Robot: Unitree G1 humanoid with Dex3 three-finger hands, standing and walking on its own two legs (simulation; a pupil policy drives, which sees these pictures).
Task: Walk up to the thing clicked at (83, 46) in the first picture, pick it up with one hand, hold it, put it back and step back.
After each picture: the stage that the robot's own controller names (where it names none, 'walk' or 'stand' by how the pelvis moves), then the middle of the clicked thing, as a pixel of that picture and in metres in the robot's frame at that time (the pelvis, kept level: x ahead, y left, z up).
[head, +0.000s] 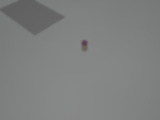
stand; (84, 45) +1.28 -0.02 -0.72
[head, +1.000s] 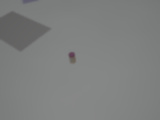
walk; (72, 57) +1.14 +0.19 -0.71
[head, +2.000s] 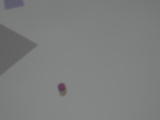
walk; (62, 89) +0.70 +0.23 -0.71
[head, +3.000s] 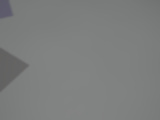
walk; out of the picture +0.39 +0.18 -0.70
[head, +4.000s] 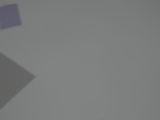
stand; out of the picture +0.30 +0.16 -0.72
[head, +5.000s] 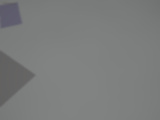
stand; out of the picture +0.31 +0.16 -0.73
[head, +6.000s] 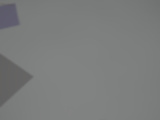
stand; out of the picture +0.30 +0.18 -0.73
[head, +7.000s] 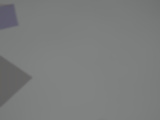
stand; out of the picture +0.29 +0.18 -0.73
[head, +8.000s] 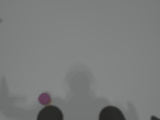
go down; (45, 99) +0.34 +0.19 -0.52
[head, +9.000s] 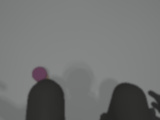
go down; (41, 76) +0.38 +0.21 -0.32
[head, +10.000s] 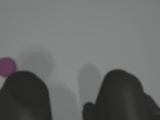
close in; (7, 69) +0.36 +0.24 -0.24
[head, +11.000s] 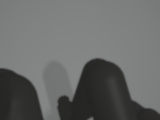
close; out of the picture +0.36 +0.26 -0.21
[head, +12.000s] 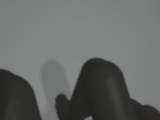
close; out of the picture +0.35 +0.27 -0.21
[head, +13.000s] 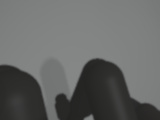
lift; out of the picture +0.33 +0.26 -0.22
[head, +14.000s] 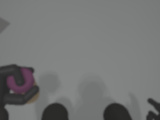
lift; (25, 87) +0.31 +0.19 -0.01
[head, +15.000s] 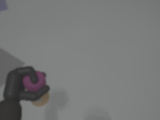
hold; (37, 89) +0.32 +0.17 +0.00
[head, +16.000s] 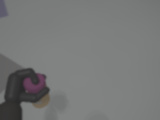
hold; (37, 91) +0.32 +0.17 +0.00
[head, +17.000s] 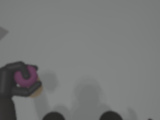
crouch; (30, 82) +0.35 +0.19 -0.06
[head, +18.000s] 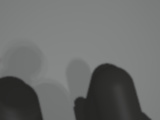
lower; out of the picture +0.38 +0.26 -0.18
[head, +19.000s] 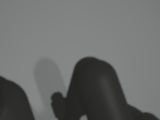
lower; out of the picture +0.38 +0.29 -0.22
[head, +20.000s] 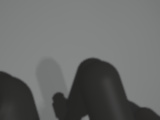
lower; out of the picture +0.38 +0.29 -0.22
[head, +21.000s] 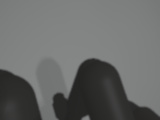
lower; out of the picture +0.37 +0.29 -0.22
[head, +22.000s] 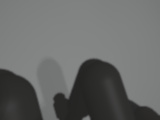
lower; out of the picture +0.37 +0.29 -0.22
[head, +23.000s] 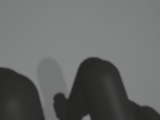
withdraw; out of the picture +0.36 +0.26 -0.22
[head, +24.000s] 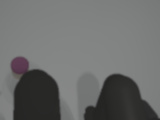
stand; (20, 68) +0.38 +0.23 -0.27
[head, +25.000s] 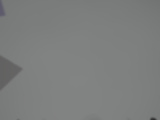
stand; out of the picture +0.31 +0.18 -0.64
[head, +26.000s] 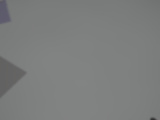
stand; out of the picture +0.32 +0.19 -0.67
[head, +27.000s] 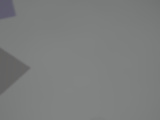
stand; out of the picture +0.32 +0.18 -0.68
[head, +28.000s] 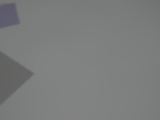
walk; out of the picture +0.34 +0.17 -0.72
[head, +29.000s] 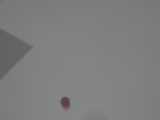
walk; (65, 103) +0.47 +0.15 -0.70
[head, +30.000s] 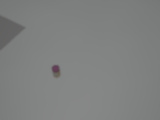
walk; (56, 71) +0.76 +0.22 -0.70
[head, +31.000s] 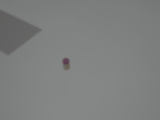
stand; (66, 64) +1.00 +0.18 -0.71
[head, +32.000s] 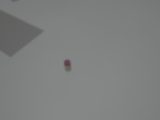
stand; (67, 65) +0.98 +0.18 -0.72
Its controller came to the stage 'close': yes
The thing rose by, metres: 0.71
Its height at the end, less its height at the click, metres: +0.00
